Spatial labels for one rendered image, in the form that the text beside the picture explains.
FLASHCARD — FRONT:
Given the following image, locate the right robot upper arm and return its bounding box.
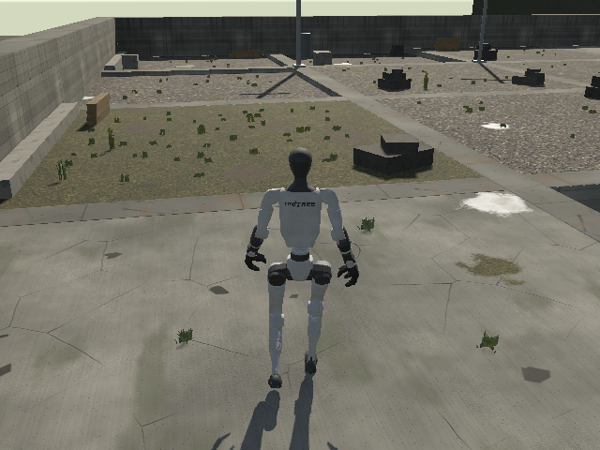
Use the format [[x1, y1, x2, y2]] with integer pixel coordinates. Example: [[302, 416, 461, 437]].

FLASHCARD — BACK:
[[320, 188, 346, 241]]

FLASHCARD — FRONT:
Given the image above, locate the robot right shin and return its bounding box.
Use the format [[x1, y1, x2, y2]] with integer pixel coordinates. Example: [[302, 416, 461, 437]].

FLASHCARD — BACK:
[[307, 301, 323, 361]]

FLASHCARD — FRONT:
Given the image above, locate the robot left hand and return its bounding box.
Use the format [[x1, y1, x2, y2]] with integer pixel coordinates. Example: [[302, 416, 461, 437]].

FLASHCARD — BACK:
[[245, 253, 266, 271]]

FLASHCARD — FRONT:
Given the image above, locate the left robot foot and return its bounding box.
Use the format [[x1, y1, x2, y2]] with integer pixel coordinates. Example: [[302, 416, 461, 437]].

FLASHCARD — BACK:
[[268, 373, 282, 388]]

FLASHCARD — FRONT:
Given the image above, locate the robot right forearm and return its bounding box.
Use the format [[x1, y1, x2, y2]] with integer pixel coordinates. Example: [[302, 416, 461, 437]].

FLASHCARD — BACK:
[[337, 226, 356, 268]]

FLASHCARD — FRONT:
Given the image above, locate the robot right hand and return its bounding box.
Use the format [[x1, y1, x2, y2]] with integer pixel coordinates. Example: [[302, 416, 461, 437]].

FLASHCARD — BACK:
[[337, 264, 359, 287]]

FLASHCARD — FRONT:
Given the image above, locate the robot left forearm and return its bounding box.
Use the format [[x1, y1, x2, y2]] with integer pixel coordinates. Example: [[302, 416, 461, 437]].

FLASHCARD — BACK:
[[247, 224, 263, 257]]

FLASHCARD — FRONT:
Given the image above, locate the left robot upper arm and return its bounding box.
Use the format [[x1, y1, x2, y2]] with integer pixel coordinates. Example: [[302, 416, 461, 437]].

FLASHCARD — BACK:
[[254, 188, 281, 239]]

